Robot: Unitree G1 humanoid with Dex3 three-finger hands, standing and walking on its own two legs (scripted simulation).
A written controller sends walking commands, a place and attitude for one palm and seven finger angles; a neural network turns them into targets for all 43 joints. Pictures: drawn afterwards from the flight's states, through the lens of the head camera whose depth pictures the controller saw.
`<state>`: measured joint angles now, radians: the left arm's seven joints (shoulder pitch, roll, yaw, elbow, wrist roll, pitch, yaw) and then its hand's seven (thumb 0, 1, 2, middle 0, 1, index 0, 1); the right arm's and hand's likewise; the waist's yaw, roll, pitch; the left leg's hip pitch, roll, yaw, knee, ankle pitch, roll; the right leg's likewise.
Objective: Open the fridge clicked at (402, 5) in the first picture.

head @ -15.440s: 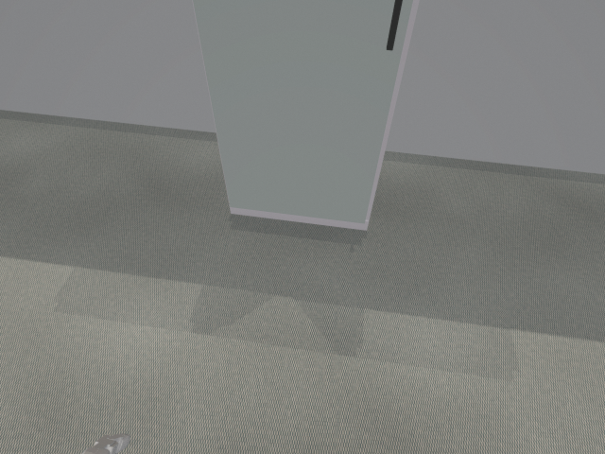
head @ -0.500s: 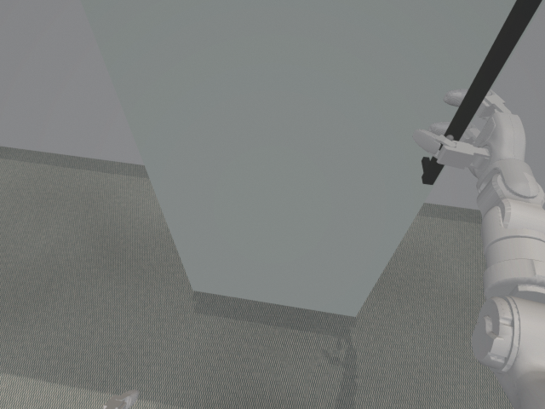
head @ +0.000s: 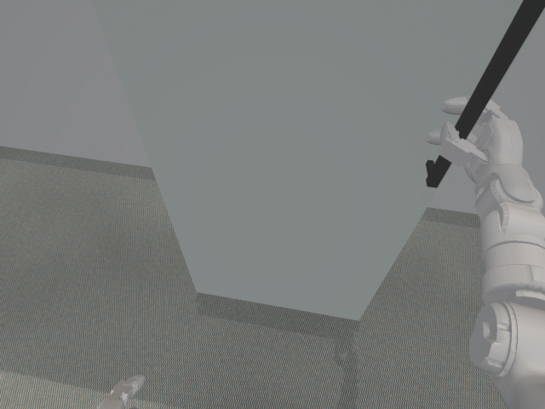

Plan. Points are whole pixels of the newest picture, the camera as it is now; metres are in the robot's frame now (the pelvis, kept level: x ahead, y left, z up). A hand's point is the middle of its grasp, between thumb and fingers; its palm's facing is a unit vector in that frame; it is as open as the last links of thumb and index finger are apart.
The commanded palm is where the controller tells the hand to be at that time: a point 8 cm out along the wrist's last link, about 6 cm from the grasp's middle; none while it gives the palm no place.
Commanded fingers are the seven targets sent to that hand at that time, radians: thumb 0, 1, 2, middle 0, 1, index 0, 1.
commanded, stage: grip the handle and tug to test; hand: right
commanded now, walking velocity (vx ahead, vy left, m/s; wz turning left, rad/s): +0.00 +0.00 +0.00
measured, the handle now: (493, 61) +0.51 -0.21 +0.28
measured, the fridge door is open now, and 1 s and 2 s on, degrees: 0 1 20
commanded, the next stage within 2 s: pull the door a little, standing still in 0.48 s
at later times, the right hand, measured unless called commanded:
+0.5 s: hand (448, 146) +0.45 -0.18 +0.18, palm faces +0.06 +1.00 +0.02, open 5.4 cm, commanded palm +0.40 -0.24 +0.18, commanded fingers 0.00 -0.90 -0.90 0.45 1.40 0.45 1.40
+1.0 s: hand (446, 151) +0.44 -0.18 +0.18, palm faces +0.07 +1.00 +0.01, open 5.8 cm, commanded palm +0.37 -0.22 +0.18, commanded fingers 0.00 -0.90 -0.90 0.45 1.40 0.45 1.40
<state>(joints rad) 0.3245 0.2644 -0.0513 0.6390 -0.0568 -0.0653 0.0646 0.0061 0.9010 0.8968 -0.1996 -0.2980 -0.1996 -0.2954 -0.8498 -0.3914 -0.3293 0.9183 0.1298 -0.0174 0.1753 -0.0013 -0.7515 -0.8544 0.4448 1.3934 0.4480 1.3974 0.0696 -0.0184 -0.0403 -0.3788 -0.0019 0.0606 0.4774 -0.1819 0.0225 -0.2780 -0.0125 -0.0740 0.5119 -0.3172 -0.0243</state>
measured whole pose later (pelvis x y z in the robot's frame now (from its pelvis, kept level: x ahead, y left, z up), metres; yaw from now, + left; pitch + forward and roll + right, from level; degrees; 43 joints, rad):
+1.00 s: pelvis +0.05 -0.01 +0.01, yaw +3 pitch +3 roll +1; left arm 0.23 0.23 -0.04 0.58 -0.06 -0.01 0.03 0.01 0.90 0.90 -0.20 -0.30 -0.20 -0.30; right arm -0.42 -0.27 -0.29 0.25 0.19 0.23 0.08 0.02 -0.82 -0.83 0.25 1.35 0.26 1.31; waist 0.02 -0.05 -0.07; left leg -0.25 -0.01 0.02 0.41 -0.21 0.01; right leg -0.12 -0.01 -0.09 0.43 -0.31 -0.01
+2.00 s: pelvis +0.05 +0.08 -0.01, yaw -14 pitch -2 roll +2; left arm 0.15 0.10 -0.03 0.62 0.03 -0.09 0.05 0.01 0.90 0.90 -0.20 -0.30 -0.20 -0.30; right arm 0.17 -0.27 -0.07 -0.50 0.02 -0.01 -0.08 -0.05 -0.67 -0.79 0.45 1.40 0.25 1.28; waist 0.02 -0.04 0.11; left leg -0.31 -0.04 -0.01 0.70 -0.43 -0.01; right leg -0.38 -0.08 0.12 0.45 -0.05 0.08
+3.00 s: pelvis +0.06 +0.46 +0.00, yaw -58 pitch -3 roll +3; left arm 0.19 0.15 0.01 0.62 0.02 -0.13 0.07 0.01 0.90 0.90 -0.20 -0.30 -0.20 -0.30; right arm 0.19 -0.30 -0.17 -0.48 -0.01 -0.08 -0.05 -0.05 -0.65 -0.81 0.47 1.39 0.30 1.33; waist 0.02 0.00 0.14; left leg -0.53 0.00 0.03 1.08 -0.35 -0.05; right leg -0.30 -0.09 -0.01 0.55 -0.20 0.01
